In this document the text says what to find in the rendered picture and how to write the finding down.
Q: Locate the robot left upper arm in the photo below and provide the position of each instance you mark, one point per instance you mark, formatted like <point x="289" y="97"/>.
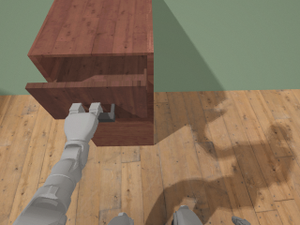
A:
<point x="41" y="216"/>

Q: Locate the right robot thigh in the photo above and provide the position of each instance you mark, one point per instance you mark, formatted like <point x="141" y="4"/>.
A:
<point x="185" y="217"/>

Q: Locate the left robot thigh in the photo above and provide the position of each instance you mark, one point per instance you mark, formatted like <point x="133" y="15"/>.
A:
<point x="121" y="220"/>

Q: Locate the robot left hand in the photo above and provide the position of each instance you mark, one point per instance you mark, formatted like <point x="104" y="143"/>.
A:
<point x="81" y="125"/>

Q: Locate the cabinet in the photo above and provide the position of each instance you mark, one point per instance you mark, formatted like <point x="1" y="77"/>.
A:
<point x="80" y="28"/>

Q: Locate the drawer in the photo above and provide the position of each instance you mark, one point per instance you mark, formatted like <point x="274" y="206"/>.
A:
<point x="115" y="79"/>

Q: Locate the left robot forearm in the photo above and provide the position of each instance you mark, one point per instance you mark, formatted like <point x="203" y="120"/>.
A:
<point x="56" y="192"/>

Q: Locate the handle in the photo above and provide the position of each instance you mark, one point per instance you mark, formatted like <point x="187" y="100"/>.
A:
<point x="107" y="117"/>

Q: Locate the robot thigh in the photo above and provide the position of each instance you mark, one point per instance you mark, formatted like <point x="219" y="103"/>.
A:
<point x="121" y="220"/>
<point x="185" y="217"/>

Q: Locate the robot right hand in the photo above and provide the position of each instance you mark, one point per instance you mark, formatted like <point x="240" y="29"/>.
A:
<point x="239" y="221"/>

